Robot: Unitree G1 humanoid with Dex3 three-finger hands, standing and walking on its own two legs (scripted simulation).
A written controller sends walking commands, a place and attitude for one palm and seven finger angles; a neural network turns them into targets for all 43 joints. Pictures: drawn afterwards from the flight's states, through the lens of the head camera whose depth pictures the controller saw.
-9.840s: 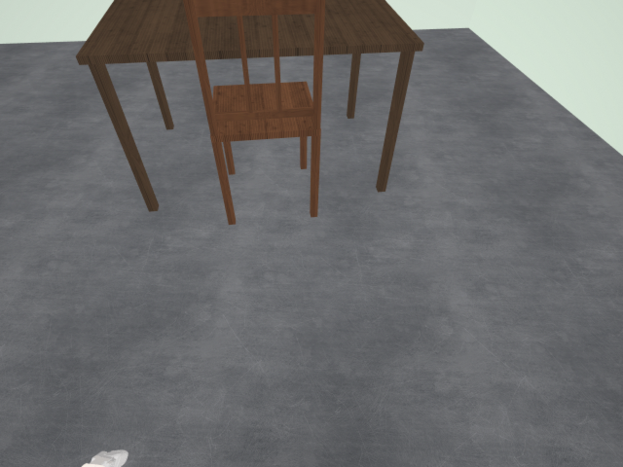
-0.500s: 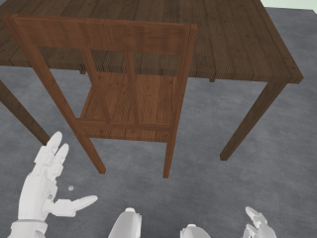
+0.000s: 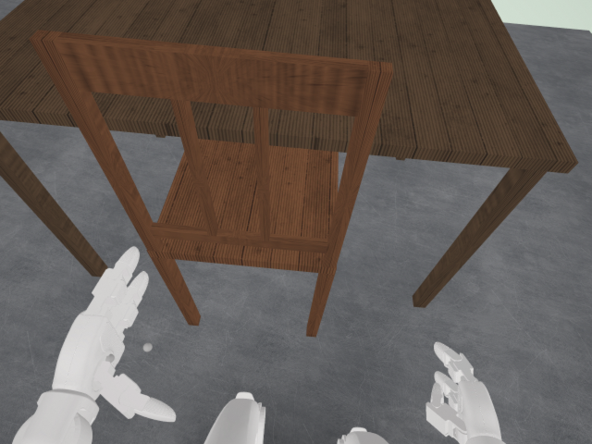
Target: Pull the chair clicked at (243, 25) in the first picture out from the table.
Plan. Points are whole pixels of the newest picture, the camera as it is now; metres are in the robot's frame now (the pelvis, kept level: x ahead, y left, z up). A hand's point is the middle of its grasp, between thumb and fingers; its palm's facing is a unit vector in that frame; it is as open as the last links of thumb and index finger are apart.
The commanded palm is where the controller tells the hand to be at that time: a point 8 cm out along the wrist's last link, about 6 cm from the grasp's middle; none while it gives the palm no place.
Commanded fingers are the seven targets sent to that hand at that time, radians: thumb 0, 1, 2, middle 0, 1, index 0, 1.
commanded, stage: raise the hand toward the chair's back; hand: left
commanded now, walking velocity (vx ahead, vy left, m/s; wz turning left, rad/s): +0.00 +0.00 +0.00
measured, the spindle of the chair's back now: (199, 178) +0.50 +0.19 +0.02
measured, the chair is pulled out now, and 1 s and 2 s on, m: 0.00 0.00 0.00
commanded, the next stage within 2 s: aim the fingers beside a spindle in 0.62 s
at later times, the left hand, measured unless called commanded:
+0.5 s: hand (146, 322) +0.25 +0.20 +0.05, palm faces +0.00 -1.00 -0.08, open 16.9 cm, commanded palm +0.22 +0.25 +0.05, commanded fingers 0.00 -0.50 0.30 -0.06 -0.08 -0.06 -0.08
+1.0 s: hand (165, 316) +0.26 +0.18 +0.04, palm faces -0.04 -1.00 -0.06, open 16.9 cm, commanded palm +0.25 +0.24 +0.04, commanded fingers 0.00 -0.50 0.30 -0.06 -0.08 -0.06 -0.08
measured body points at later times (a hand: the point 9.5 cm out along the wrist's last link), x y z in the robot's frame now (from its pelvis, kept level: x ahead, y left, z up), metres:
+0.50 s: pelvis +0.00 -0.01 +0.00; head +0.06 +0.00 +0.45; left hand +0.24 +0.25 +0.06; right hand +0.17 -0.26 -0.08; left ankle +0.07 +0.11 -0.65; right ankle -0.02 -0.14 -0.65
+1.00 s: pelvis +0.00 -0.02 +0.00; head +0.07 -0.01 +0.44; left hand +0.26 +0.23 +0.05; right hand +0.17 -0.27 -0.08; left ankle +0.07 +0.11 -0.65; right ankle -0.02 -0.14 -0.65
